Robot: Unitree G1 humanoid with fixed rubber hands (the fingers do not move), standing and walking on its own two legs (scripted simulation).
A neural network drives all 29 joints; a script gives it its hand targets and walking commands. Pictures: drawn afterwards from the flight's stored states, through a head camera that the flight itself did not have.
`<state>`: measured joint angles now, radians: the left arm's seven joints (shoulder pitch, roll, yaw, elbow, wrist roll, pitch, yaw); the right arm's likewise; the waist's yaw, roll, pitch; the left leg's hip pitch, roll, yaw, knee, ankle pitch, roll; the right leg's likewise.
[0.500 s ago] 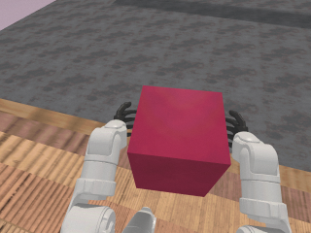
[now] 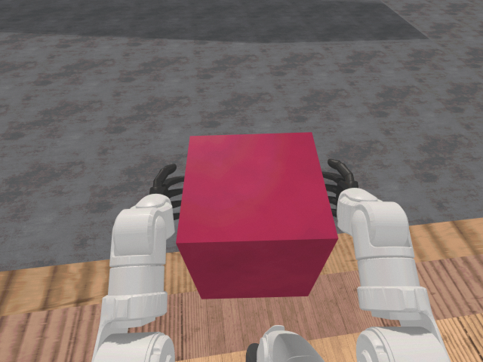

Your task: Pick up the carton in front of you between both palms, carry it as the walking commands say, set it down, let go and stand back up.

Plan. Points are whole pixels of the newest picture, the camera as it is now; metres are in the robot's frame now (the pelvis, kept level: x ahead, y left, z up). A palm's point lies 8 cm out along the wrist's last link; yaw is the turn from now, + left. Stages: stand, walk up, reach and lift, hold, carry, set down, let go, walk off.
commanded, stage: carry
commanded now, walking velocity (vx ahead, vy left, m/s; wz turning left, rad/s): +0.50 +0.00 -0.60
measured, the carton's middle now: (252, 221) +0.35 -0.01 +0.02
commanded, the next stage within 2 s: none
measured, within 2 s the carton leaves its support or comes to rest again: neither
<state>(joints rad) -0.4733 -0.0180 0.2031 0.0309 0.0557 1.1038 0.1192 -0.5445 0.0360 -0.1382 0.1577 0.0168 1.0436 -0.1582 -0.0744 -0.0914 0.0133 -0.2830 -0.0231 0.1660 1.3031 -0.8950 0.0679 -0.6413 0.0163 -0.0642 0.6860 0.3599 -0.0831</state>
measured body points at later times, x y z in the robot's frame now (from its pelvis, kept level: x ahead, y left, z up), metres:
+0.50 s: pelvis +0.40 +0.04 -0.22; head +0.37 +0.05 +0.23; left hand +0.78 +0.07 -0.12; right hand +0.67 -0.21 -0.12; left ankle +0.50 +0.11 -0.94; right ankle +0.21 -0.03 -0.70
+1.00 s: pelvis +0.74 -0.04 -0.39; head +0.70 -0.04 +0.06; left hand +1.10 +0.07 -0.26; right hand +1.08 -0.23 -0.25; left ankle +0.54 +0.10 -0.90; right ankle +0.82 -0.14 -1.13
